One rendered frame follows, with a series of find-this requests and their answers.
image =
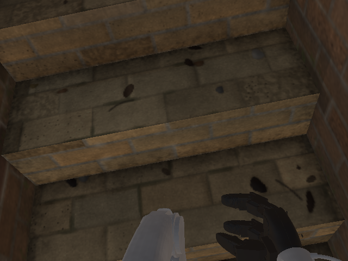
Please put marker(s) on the right robot hand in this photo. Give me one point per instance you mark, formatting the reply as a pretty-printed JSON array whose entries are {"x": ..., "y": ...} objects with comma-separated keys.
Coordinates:
[{"x": 266, "y": 240}]

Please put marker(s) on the robot right forearm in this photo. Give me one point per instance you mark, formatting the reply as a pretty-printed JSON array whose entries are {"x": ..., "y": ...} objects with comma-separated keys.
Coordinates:
[{"x": 295, "y": 254}]

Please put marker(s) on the left robot thigh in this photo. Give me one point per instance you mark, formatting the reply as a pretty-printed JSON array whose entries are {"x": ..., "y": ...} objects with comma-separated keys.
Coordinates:
[{"x": 159, "y": 236}]

